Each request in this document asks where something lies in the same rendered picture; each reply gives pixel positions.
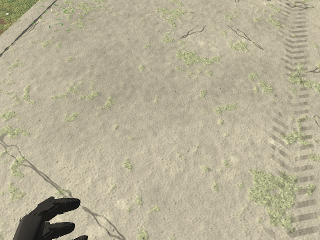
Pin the robot left hand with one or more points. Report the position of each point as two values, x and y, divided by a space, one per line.
36 225

